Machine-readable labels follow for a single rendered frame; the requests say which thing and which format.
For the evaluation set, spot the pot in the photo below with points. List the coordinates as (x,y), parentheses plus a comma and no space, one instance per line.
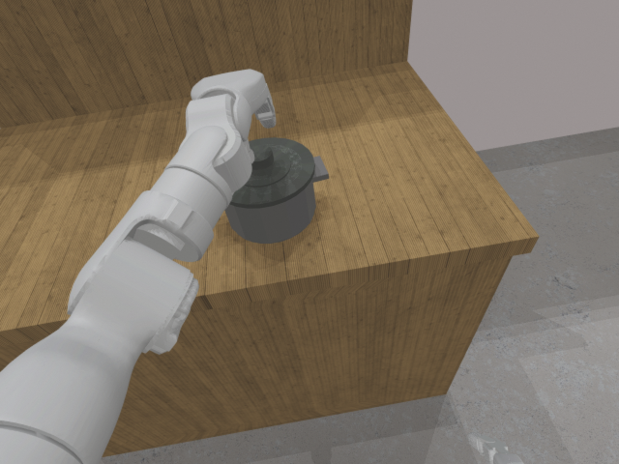
(280,222)

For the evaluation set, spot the lid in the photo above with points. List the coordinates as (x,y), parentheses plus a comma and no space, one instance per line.
(290,173)

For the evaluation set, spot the left robot forearm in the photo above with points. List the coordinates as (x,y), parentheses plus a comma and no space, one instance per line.
(176,217)

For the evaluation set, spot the table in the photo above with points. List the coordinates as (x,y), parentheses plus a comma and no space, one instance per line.
(374,303)

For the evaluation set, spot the knob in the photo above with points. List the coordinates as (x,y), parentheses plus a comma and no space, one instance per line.
(263,157)

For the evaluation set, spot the left robot upper arm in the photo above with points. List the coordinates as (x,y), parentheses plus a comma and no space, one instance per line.
(61,399)

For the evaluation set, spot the right robot hand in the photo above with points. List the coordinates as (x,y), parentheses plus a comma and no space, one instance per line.
(493,450)

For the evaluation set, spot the left robot hand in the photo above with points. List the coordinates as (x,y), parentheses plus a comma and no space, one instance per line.
(251,84)

